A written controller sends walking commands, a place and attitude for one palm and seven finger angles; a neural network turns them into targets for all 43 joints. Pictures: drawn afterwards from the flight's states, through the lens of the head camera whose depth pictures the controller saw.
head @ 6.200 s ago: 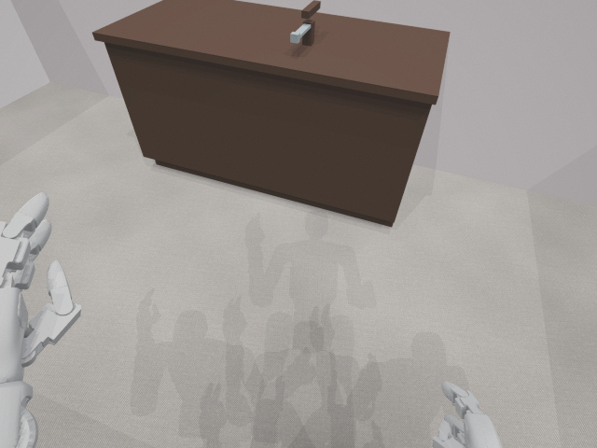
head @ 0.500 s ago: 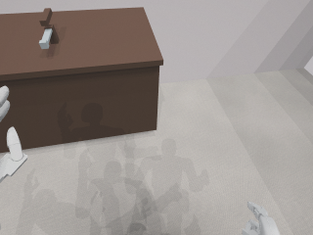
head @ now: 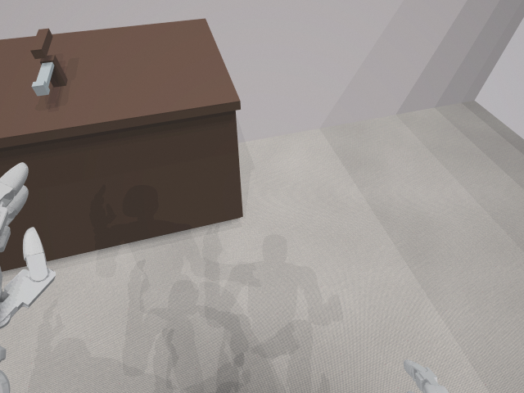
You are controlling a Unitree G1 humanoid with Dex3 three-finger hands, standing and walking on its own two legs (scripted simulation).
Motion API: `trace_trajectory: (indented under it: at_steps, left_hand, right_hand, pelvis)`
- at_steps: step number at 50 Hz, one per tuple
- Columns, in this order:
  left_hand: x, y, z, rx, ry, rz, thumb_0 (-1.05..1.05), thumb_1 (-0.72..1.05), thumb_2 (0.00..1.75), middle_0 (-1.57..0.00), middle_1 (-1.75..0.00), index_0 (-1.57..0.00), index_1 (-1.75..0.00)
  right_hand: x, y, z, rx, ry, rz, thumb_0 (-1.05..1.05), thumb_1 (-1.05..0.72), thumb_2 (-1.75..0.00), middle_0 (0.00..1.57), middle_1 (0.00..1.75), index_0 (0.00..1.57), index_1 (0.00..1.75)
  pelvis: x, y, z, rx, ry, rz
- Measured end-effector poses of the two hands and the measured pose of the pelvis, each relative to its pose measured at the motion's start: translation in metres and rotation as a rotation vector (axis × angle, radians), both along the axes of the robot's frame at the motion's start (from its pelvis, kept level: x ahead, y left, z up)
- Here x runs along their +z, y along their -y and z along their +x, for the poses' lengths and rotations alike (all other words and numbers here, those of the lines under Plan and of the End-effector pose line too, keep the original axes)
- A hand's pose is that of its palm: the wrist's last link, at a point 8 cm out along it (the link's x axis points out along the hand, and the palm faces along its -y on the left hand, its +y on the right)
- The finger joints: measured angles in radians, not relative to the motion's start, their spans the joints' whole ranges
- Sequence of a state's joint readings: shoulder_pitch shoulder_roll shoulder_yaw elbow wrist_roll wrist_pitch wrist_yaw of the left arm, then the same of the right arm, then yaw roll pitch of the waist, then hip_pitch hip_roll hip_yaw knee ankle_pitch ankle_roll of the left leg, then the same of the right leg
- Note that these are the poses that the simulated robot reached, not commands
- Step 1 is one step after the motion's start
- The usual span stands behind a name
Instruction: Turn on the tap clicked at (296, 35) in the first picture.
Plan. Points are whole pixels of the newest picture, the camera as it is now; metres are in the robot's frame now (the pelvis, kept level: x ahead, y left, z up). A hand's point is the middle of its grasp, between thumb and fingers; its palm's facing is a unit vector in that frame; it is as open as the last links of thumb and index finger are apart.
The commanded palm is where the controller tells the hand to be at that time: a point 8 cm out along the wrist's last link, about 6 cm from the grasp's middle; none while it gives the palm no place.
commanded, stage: take the last steps up to it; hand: left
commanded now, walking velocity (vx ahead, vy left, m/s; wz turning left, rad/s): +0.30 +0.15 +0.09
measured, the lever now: (41, 88) +0.81 +0.62 +0.01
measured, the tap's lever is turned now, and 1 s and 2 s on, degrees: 0 0 0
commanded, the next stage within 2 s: come to a stop and stand still in 1.74 s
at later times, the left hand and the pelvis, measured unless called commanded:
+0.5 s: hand (30, 233) +0.26 +0.28 +0.16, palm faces +0.44 -0.77 -0.46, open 7.4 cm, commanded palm +0.21 +0.32 +0.17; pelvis +0.06 +0.04 +0.00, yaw +3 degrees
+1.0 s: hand (30, 154) +0.39 +0.34 +0.17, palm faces +0.41 -0.75 -0.52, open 7.4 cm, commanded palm +0.33 +0.39 +0.17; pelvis +0.18 +0.10 -0.02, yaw +2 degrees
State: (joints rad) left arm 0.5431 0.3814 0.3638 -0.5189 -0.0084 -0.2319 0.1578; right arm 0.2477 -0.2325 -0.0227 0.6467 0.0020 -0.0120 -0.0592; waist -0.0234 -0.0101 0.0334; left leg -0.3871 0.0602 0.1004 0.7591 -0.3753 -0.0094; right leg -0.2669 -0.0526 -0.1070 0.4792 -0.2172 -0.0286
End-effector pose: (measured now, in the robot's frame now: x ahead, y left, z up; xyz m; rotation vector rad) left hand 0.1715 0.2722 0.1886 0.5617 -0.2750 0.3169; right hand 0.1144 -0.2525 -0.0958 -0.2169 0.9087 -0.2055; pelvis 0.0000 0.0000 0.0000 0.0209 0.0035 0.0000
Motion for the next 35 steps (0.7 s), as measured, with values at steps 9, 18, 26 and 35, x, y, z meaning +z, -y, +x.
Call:
trace_trajectory:
  at_steps: [9, 18, 26, 35]
  left_hand:
    - [-0.009, -0.037, 0.01, 0.064, 0.081, -0.04, 0.01, 0.89, 0.9, -0.22, -0.3, -0.21, -0.3]
    - [0.0, -0.025, 0.03, 0.039, 0.072, 0.028, 0.01, 0.89, 0.9, -0.21, -0.3, -0.21, -0.3]
    - [-0.009, -0.051, 0.053, 0.095, -0.012, -0.025, 0.01, 0.88, 0.9, -0.22, -0.3, -0.21, -0.3]
    - [-0.008, -0.097, 0.108, 0.04, 0.087, 0.003, 0.01, 0.88, 0.9, -0.22, -0.3, -0.21, -0.3]
  right_hand:
    - [0.004, -0.016, 0.025, -0.009, 0.085, -0.05, 0.01, -0.91, -0.9, 0.2, 0.3, 0.19, 0.3]
    - [-0.019, -0.069, 0.075, 0.091, 0.133, 0.125, 0.01, -0.91, -0.9, 0.2, 0.3, 0.2, 0.3]
    - [-0.011, -0.077, 0.108, 0.126, 0.035, 0.095, 0.01, -0.91, -0.9, 0.2, 0.3, 0.2, 0.3]
    - [0.0, -0.095, 0.164, 0.077, 0.117, -0.028, 0.01, -0.91, -0.9, 0.2, 0.3, 0.2, 0.3]
  pelvis:
    - [-0.01, -0.025, 0.014, 0.015, 0.028, -0.009]
    - [-0.017, -0.023, 0.038, 0.04, 0.02, -0.023]
    - [-0.001, -0.04, 0.066, 0.053, -0.002, 0.006]
    - [-0.018, -0.089, 0.11, 0.033, 0.009, 0.012]
